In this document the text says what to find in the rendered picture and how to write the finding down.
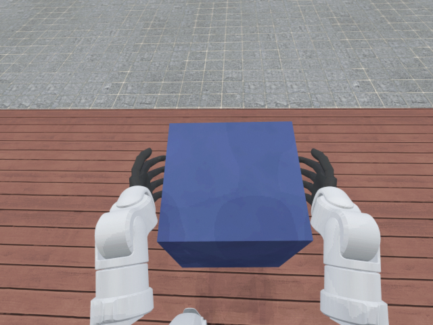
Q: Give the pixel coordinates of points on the robot right hand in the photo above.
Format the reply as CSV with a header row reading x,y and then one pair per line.
x,y
324,176

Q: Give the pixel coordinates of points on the right robot forearm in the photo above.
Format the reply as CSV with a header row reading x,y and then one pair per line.
x,y
351,254

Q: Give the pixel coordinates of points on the carton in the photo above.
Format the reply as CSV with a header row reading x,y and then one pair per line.
x,y
233,195

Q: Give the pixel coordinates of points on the left robot forearm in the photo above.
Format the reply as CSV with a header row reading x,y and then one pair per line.
x,y
123,294

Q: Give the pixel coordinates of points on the robot left shin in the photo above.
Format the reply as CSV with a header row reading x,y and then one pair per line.
x,y
191,310

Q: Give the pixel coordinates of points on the robot left hand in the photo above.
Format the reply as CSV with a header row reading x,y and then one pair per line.
x,y
140,175

